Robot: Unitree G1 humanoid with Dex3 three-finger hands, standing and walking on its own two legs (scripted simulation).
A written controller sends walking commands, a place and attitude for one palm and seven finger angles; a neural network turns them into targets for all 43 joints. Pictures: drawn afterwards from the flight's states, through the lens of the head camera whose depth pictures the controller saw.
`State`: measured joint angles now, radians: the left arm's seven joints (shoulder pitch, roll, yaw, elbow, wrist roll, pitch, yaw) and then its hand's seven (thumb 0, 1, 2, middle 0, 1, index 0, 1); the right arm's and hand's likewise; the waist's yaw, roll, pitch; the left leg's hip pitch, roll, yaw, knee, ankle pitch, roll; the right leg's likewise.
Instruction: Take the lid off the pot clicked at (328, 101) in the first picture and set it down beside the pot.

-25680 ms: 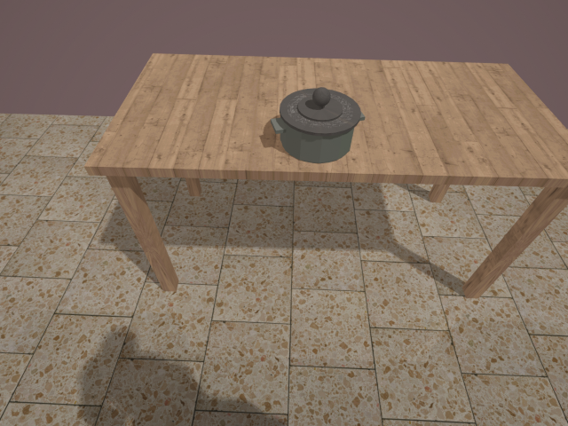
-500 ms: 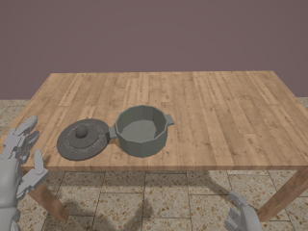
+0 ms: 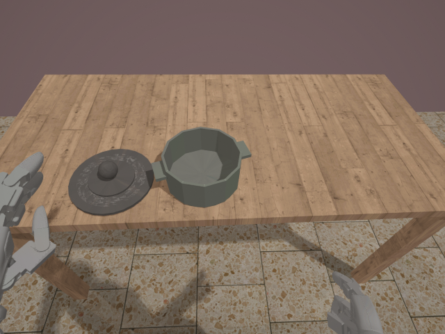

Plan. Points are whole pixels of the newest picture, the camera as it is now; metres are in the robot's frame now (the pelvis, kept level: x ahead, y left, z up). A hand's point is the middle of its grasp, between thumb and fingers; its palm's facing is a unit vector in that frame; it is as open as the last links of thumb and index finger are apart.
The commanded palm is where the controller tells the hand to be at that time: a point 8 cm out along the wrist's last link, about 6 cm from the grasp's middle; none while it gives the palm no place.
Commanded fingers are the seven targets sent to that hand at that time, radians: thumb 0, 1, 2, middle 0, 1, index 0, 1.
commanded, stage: step back with the hand held close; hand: left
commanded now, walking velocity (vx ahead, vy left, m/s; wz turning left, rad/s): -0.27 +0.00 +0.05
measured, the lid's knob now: (108, 169) +0.47 +0.31 -0.04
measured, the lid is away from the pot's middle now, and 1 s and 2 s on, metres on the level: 0.23 0.23 0.23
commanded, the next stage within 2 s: stop stepping back and stand still in 1.02 s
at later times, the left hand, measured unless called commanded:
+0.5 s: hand (0, 313) +0.12 +0.24 +0.16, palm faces +0.33 -0.82 -0.46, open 7.4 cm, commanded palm +0.05 +0.29 +0.18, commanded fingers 0.00 0.90 0.90 -0.20 -0.30 -0.20 -0.30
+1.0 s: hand out of the picture +0.05 +0.25 +0.17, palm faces +0.33 -0.86 -0.38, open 7.4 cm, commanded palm -0.02 +0.30 +0.18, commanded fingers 0.00 0.90 0.90 -0.20 -0.30 -0.20 -0.30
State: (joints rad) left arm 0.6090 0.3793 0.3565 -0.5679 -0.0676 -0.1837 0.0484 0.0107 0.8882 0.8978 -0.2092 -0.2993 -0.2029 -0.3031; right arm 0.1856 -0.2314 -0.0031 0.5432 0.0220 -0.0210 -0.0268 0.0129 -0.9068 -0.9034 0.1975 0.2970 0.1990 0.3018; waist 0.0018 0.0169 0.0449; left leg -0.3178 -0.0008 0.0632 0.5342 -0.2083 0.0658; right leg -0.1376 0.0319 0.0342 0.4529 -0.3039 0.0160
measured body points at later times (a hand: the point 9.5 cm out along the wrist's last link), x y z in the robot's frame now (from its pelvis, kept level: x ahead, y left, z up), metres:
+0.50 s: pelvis -0.07 +0.01 -0.01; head -0.04 +0.03 +0.43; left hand +0.09 +0.29 +0.19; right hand +0.10 -0.22 -0.09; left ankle +0.04 +0.08 -0.73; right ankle -0.04 -0.14 -0.74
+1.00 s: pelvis -0.14 +0.02 -0.02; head -0.14 +0.07 +0.42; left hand +0.02 +0.29 +0.19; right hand +0.02 -0.21 -0.08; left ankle -0.12 +0.12 -0.73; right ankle -0.09 -0.14 -0.74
